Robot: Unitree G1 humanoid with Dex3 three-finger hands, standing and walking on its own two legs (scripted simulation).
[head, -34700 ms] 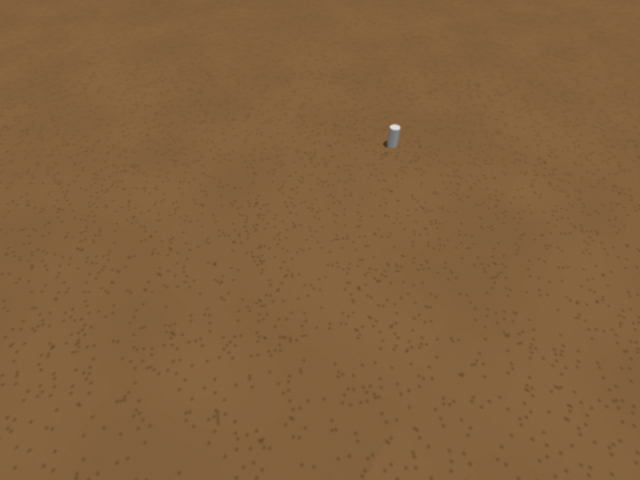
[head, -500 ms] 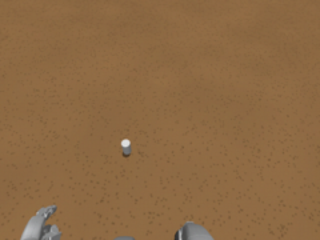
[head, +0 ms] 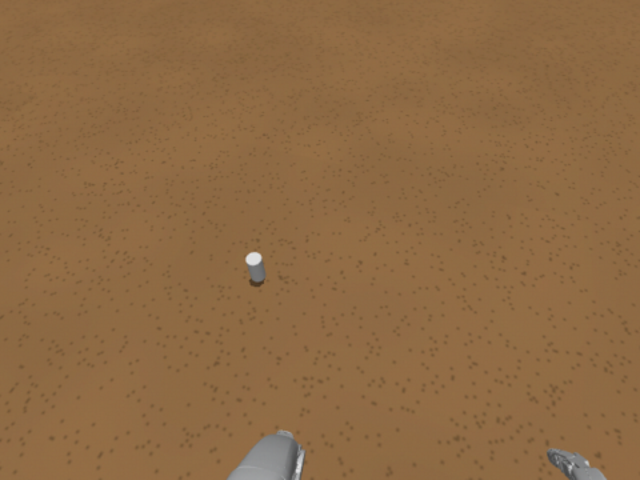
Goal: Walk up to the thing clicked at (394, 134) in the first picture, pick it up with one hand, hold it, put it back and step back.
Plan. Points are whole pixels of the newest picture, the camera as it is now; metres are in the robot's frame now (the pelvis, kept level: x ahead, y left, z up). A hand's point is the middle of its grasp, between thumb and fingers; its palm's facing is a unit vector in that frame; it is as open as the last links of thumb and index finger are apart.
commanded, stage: step back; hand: left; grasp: from above
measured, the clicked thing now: (256, 267) +0.84 +0.28 -0.70
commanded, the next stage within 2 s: stand in 1.62 s
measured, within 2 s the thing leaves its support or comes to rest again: neither
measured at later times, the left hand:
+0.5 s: hand out of the picture -0.10 +0.26 -0.15, palm faces +0.00 -0.93 -0.38, open 7.4 cm
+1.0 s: hand out of the picture -0.20 +0.26 -0.14, palm faces +0.06 -0.92 -0.38, open 7.4 cm
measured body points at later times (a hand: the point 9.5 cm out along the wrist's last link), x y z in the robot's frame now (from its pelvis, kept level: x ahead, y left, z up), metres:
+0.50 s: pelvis -0.19 -0.01 +0.00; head -0.14 +0.00 +0.44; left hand -0.10 +0.31 -0.13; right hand -0.05 -0.32 -0.10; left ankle -0.08 +0.11 -0.72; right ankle -0.23 -0.15 -0.71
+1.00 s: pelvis -0.24 -0.02 +0.01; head -0.23 -0.01 +0.46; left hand -0.20 +0.31 -0.11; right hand -0.18 -0.33 -0.11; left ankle -0.22 +0.10 -0.72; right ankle -0.23 -0.15 -0.69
